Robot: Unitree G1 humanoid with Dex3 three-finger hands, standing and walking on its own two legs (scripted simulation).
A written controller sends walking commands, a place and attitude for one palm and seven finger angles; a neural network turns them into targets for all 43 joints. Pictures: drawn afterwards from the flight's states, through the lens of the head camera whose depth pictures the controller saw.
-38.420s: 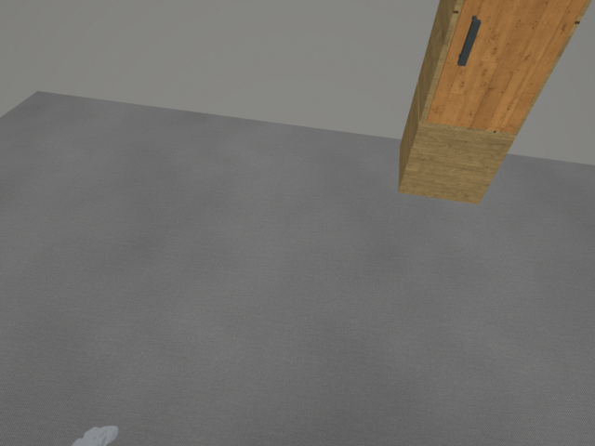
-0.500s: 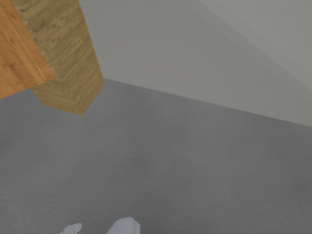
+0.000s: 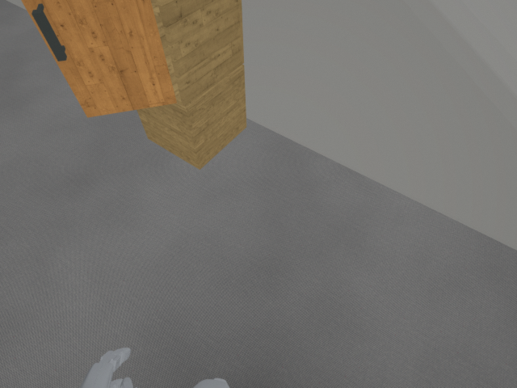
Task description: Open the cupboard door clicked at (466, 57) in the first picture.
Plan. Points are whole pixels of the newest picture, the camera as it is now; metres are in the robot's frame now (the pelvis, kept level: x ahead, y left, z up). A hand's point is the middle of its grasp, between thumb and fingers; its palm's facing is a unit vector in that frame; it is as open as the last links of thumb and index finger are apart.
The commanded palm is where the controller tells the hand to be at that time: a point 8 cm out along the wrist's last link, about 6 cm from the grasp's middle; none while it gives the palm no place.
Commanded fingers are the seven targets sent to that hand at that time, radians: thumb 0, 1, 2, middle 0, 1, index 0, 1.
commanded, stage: turn to face it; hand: left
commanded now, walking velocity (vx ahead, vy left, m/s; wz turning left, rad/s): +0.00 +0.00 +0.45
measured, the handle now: (51, 32) +1.01 +0.66 +0.00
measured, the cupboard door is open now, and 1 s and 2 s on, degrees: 51 51 51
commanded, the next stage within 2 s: take the last steps up to it in 0.36 s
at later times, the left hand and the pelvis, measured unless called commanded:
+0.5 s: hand out of the picture +0.02 +0.23 -0.16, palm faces +0.25 -0.94 -0.23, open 7.4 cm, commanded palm none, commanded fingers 0.00 0.90 0.90 -0.20 -0.30 -0.20 -0.30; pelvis +0.01 +0.01 +0.01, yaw +12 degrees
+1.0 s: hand out of the picture -0.03 +0.26 -0.18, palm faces +0.39 -0.90 -0.17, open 7.4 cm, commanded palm none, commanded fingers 0.00 0.90 0.90 -0.20 -0.30 -0.20 -0.30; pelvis +0.08 +0.10 +0.00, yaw +19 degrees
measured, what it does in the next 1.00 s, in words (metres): steps to the left, turning left: left foot, then right foot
